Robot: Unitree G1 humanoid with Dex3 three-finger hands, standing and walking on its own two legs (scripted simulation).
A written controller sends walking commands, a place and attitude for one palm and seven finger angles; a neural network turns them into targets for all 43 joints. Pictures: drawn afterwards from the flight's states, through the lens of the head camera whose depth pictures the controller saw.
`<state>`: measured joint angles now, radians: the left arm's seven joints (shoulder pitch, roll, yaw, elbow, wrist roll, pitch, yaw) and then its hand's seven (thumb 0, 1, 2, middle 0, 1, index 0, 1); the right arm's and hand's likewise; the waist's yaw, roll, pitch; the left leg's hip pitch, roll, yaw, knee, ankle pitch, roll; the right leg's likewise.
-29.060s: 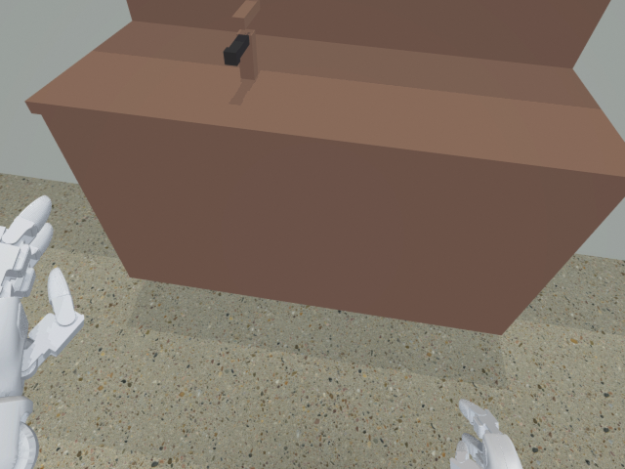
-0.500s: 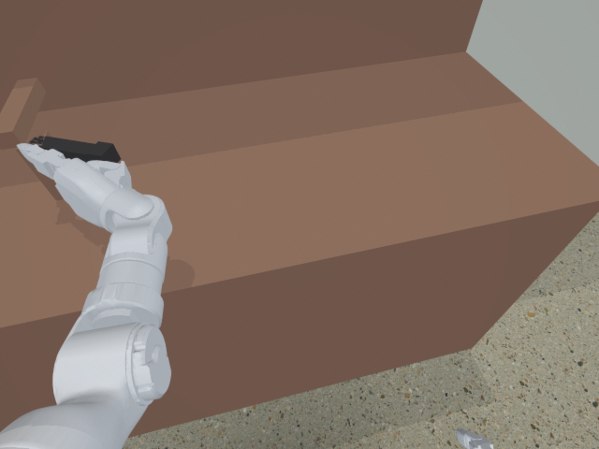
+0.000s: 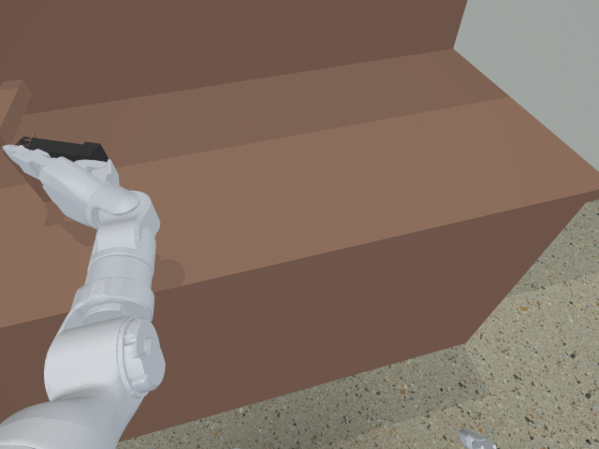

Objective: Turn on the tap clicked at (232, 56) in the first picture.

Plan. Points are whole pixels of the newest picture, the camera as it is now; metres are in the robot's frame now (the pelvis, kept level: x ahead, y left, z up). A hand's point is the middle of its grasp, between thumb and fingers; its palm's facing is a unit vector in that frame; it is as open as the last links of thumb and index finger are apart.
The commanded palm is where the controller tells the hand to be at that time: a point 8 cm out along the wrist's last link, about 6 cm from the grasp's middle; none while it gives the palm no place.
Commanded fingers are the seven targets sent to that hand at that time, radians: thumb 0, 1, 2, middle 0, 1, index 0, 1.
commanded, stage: lift the hand up off the lever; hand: left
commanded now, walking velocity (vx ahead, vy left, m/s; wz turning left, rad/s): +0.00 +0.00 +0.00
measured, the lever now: (91, 156) +0.48 +0.29 +0.15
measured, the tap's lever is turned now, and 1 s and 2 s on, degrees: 63 63 63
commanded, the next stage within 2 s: none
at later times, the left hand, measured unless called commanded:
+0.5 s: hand (109, 165) +0.45 +0.25 +0.15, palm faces +0.84 -0.53 -0.06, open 8.5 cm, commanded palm +0.44 +0.29 +0.17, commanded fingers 0.00 0.90 0.90 -0.15 -0.15 -0.15 -0.15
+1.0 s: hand (108, 162) +0.45 +0.25 +0.16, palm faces +0.85 -0.53 -0.05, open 8.5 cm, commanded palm +0.43 +0.29 +0.19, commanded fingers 0.00 0.90 0.90 -0.15 -0.15 -0.15 -0.15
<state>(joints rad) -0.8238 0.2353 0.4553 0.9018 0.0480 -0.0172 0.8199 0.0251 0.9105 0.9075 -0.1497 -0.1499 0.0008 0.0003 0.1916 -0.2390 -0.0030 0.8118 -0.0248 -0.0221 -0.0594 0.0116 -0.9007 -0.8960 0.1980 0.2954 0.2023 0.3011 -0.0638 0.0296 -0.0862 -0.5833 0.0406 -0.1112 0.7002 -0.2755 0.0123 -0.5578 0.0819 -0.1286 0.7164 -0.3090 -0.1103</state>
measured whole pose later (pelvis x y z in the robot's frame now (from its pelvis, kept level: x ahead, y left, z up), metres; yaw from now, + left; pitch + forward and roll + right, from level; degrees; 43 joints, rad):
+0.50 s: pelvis -0.01 +0.00 +0.00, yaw -1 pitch +7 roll +1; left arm -0.87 0.26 0.50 0.93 0.05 0.04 0.81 0.02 0.90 0.90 -0.15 -0.15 0.00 0.00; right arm 0.20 -0.24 0.00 0.82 -0.03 -0.04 -0.06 0.01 -0.90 -0.90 0.20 0.30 0.20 0.30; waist -0.08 0.04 -0.08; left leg -0.59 0.04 -0.12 0.72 -0.27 0.01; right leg -0.56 0.09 -0.12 0.72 -0.29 -0.11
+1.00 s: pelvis -0.01 +0.02 +0.00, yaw -2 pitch +6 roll +1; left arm -0.86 0.21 0.53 0.86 0.06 0.12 0.83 0.02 0.90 0.90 -0.15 -0.15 0.00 0.00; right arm 0.20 -0.23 0.00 0.83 -0.04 -0.07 -0.06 0.01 -0.90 -0.90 0.20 0.30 0.20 0.30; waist -0.07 0.04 -0.08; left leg -0.55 0.04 -0.10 0.70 -0.27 -0.01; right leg -0.53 0.09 -0.10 0.70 -0.29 -0.11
